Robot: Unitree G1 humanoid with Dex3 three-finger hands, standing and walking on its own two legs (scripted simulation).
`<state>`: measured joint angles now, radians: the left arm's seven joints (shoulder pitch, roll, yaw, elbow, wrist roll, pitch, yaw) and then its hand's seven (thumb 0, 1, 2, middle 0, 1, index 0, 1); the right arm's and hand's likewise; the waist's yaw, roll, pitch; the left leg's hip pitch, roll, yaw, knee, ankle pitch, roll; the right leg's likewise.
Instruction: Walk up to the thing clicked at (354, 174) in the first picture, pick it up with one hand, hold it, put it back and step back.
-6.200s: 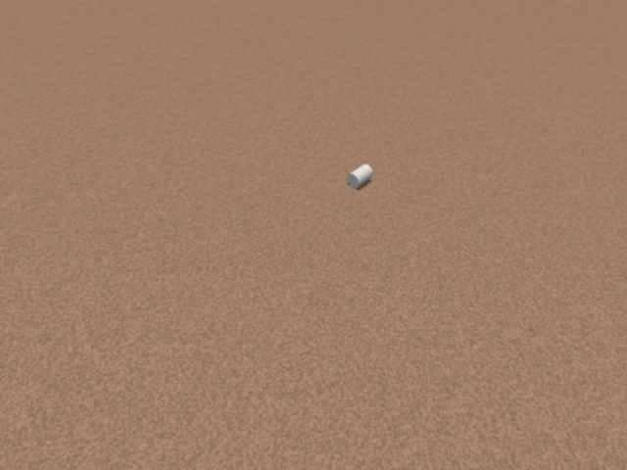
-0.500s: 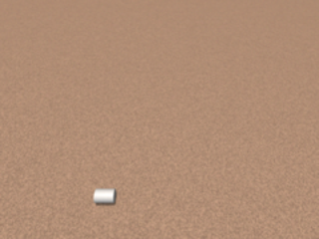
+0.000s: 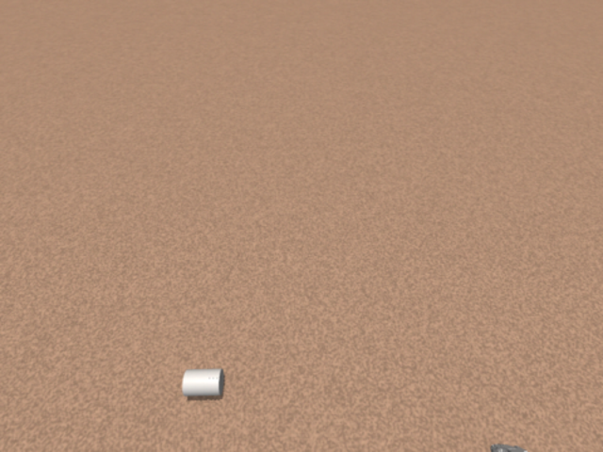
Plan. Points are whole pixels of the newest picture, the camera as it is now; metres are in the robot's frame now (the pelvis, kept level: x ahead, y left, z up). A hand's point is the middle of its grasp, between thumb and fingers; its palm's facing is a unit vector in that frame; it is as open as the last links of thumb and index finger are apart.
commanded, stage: walk up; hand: left
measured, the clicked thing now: (203, 382) +0.46 +0.32 -0.74
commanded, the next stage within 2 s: stand in 0.50 s
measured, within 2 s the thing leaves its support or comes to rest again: neither
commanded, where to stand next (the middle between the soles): +0.06 +0.04 m, yaw +0 degrees
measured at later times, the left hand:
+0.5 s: hand out of the picture +0.10 +0.26 -0.15, palm faces -0.03 -0.93 -0.36, open 7.4 cm
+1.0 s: hand out of the picture +0.09 +0.24 -0.16, palm faces -0.02 -0.94 -0.33, open 7.4 cm
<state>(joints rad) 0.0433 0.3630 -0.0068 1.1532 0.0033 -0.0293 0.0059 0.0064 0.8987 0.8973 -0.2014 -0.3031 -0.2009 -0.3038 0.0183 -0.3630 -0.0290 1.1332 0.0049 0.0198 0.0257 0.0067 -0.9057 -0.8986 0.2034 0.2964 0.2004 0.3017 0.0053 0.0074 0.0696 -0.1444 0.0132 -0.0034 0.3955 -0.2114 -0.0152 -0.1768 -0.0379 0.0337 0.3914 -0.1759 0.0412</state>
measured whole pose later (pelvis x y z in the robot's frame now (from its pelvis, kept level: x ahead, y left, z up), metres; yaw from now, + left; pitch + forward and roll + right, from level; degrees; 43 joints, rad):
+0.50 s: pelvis +0.01 +0.00 +0.00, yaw +0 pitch -2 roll +0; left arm 0.06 0.35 0.01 1.15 0.01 -0.02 0.01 0.01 0.90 0.90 -0.20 -0.30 -0.20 -0.30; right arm 0.09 -0.35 -0.03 1.15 0.00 0.02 0.02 0.01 -0.91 -0.90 0.20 0.30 0.20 0.30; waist -0.01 0.00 0.07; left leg -0.12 0.01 0.00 0.36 -0.20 -0.02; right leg -0.16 -0.04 0.04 0.36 -0.17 0.04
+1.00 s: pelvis +0.01 -0.01 +0.00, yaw +0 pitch -2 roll +0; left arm 0.09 0.35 0.01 1.13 0.01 -0.01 0.00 0.01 0.90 0.90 -0.20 -0.30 -0.20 -0.30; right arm 0.07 -0.34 -0.02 1.13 0.00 0.00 0.01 0.01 -0.91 -0.90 0.20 0.30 0.20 0.30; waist 0.00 -0.01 0.06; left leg -0.10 0.03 -0.01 0.33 -0.19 -0.03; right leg -0.13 -0.02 0.03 0.33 -0.16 0.03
